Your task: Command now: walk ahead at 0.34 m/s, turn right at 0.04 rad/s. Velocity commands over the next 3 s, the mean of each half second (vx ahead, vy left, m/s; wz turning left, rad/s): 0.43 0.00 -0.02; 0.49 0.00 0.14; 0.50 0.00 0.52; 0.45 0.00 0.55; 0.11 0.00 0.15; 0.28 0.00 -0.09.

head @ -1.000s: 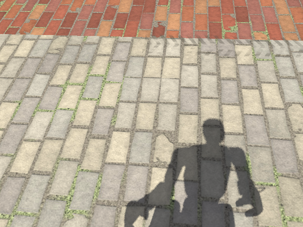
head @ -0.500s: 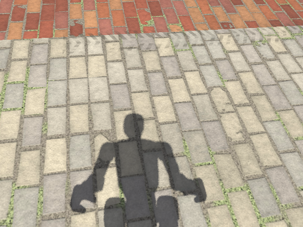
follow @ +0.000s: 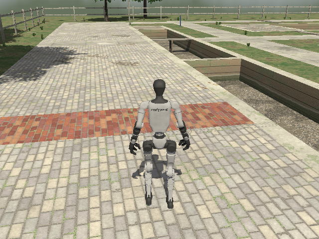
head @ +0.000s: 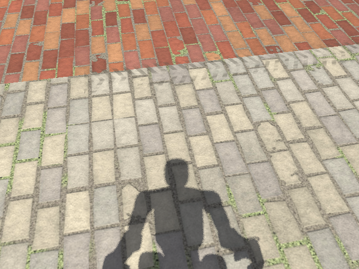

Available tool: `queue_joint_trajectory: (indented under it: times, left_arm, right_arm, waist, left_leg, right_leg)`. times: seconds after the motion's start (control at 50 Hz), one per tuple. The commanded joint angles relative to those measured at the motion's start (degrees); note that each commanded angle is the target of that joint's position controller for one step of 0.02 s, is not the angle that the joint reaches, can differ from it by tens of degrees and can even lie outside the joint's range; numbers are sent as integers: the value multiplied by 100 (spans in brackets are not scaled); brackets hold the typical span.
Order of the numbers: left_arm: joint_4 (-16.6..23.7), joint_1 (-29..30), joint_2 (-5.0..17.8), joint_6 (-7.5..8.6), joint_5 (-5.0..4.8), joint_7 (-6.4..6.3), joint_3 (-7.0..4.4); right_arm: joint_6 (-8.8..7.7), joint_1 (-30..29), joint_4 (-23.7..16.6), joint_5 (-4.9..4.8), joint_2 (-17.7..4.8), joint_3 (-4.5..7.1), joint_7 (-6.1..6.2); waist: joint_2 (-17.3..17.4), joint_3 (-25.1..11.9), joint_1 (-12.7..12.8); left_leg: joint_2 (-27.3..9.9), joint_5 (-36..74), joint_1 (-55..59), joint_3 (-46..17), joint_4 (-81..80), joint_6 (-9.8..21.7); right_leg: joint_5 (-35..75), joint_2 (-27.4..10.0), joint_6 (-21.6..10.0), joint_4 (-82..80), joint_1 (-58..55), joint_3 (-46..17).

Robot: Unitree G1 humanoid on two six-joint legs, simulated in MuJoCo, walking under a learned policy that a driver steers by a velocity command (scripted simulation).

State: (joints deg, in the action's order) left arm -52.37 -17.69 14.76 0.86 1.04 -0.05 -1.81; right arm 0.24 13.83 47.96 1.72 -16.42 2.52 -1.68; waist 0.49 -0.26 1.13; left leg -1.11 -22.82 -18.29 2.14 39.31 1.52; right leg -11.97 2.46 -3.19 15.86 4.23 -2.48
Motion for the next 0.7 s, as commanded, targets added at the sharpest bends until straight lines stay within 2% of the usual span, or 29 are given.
queue_joint_trajectory:
  times: [0.02,0.04,0.06,0.08,0.1,0.12,0.14,0.16,0.18,0.2,0.24,0.28,0.36,0.4,0.44,0.48,0.5,0.52,0.54,0.56,0.58,0.6,0.62,0.64,0.66,0.7]
  left_arm:
    - [286,350,985,124,-36,34,-263]
    - [300,478,985,111,-68,46,-273]
    - [306,497,839,113,-38,45,-239]
    - [418,666,490,147,17,57,-132]
    - [674,816,28,201,-5,82,3]
    - [674,842,601,192,100,82,-130]
    - [601,745,735,199,92,145,-176]
    - [449,519,722,219,72,221,-175]
    - [349,397,682,226,76,258,-172]
    - [282,389,634,209,131,282,-154]
    - [311,558,491,165,149,305,-111]
    - [421,917,433,127,145,303,-84]
    - [754,1806,281,116,130,305,4]
    - [877,2148,190,133,96,311,64]
    - [977,2362,198,150,69,299,85]
    - [1011,2311,265,172,59,259,71]
    - [964,2096,317,189,58,223,45]
    - [830,1654,410,210,58,172,-3]
    - [585,891,549,248,49,116,-76]
    - [280,-67,697,301,96,50,-160]
    - [121,-990,1163,322,240,-28,-292]
    - [124,-908,1505,287,277,-3,-374]
    - [152,-442,1191,251,11,55,-356]
    - [223,124,832,273,-41,65,-263]
    - [213,346,545,331,-15,88,-197]
    - [67,377,294,415,-15,53,-116]
  right_arm:
    - [-147,-99,-316,-34,-282,57,22]
    - [-168,280,-156,-30,-243,60,50]
    - [-211,772,50,-18,-332,98,95]
    - [-285,1390,195,21,-620,160,162]
    - [-335,1865,202,3,-1312,291,188]
    - [-302,1652,274,-8,-1280,306,177]
    - [-317,1052,107,-40,-973,223,141]
    - [-365,675,6,-60,-711,154,104]
    - [-415,547,-33,-69,-605,118,100]
    - [-474,628,19,-75,-511,86,114]
    - [-545,960,216,-98,-420,54,107]
    - [-562,1284,388,-130,-366,35,103]
    - [-553,1567,604,-113,-291,-11,132]
    - [-561,1643,690,-103,-308,-18,153]
    - [-564,1705,783,-88,-360,-14,177]
    - [-561,1629,850,-81,-410,-7,200]
    - [-563,1513,858,-81,-451,-2,212]
    - [-555,1414,870,-69,-517,15,229]
    - [-522,1336,878,-49,-572,33,234]
    - [-495,1262,861,-78,-581,31,232]
    - [-496,1395,699,-102,-322,-42,215]
    - [-479,2120,674,-252,277,-123,153]
    - [-460,1603,676,-119,-376,31,194]
    - [-500,1123,521,-122,-391,57,168]
    - [-528,900,495,-116,-284,35,153]
    - [-401,973,548,10,-119,14,86]
  waist:
    - [-701,442,-172]
    - [-534,418,-390]
    - [-266,320,-586]
    - [435,221,-871]
    - [1633,14,-1001]
    - [1012,580,-740]
    - [542,935,-365]
    - [423,884,-160]
    - [441,724,-74]
    - [444,614,-97]
    - [429,492,-133]
    - [398,537,-219]
    - [407,707,-377]
    - [460,750,-444]
    - [494,790,-459]
    - [500,760,-344]
    - [518,638,-198]
    - [568,375,12]
    - [551,-57,321]
    - [433,-567,730]
    - [-203,-1310,919]
    - [-1445,-1787,373]
    - [-552,-1266,378]
    - [-404,-412,162]
    - [-166,-40,44]
    - [-273,120,-264]
  left_leg:
    - [84,379,407,194,-876,153]
    - [196,830,1203,338,-1328,199]
    - [279,685,2080,239,-1518,212]
    - [-522,-266,2796,-848,-2145,313]
    - [-1987,-2358,3032,-3246,-3318,720]
    - [-2313,-2963,2157,-4037,-3624,1150]
    - [-2029,-2619,1758,-3547,-3556,1109]
    - [-1657,-1871,1614,-2923,-3539,942]
    - [-1373,-1057,1659,-2365,-3559,802]
    - [-1174,-238,1731,-1917,-3528,748]
    - [-1011,1012,1911,-1412,-3422,759]
    - [-978,1919,2041,-1148,-3363,829]
    - [-858,3098,2012,-752,-3299,875]
    - [-837,3490,1985,-610,-3268,863]
    - [-939,3836,2098,-568,-3238,870]
    - [-1071,4534,2298,-517,-3050,833]
    - [-1102,5341,2383,-447,-2753,775]
    - [-1109,6220,2487,-389,-2224,696]
    - [-1050,6703,2520,-321,-1334,619]
    - [-876,6147,1972,-174,-149,528]
    - [-558,3910,823,23,1611,478]
    - [591,-748,-1197,-91,3586,283]
    - [298,-377,-1632,-731,3878,417]
    - [21,220,-1725,-659,3630,445]
    - [-162,525,-1525,-597,3331,438]
    - [-375,677,-1005,-554,2860,331]
  right_leg:
    - [-1588,-1367,-947,-698,879,-1255]
    - [-1771,-1240,-846,-410,1425,-1103]
    - [-1991,-1002,-710,104,2054,-955]
    - [-2009,-579,-474,1275,2808,-477]
    - [-2034,119,-232,3109,3634,370]
    - [-1849,-25,-305,3957,3950,0]
    - [-1228,-350,-341,4248,3931,-178]
    - [-760,-498,-289,4227,3717,-138]
    - [-429,-590,-206,4174,3533,-27]
    - [-132,-623,-122,4251,3463,106]
    - [211,-674,-4,4346,3594,266]
    - [410,-713,118,4257,3886,394]
    - [726,-632,275,3333,3956,653]
    - [920,-531,233,2681,3650,773]
    - [962,-428,108,2148,3341,842]
    - [847,-320,-96,1802,2960,865]
    - [701,-197,-217,1687,2586,890]
    - [496,-35,-332,1634,2065,901]
    - [374,134,-463,1456,1294,906]
    - [577,10,-615,1156,2,769]
    - [-340,-1329,-858,1121,-1408,-682]
    - [-679,-2764,-1644,369,-2491,-3676]
    - [-1033,-2433,-1512,-5,-1894,-3694]
    - [-752,-2235,-1343,-146,-1003,-2644]
    - [7,-1965,-1221,-346,-335,-2020]
    - [758,-1538,-957,-562,382,-1186]
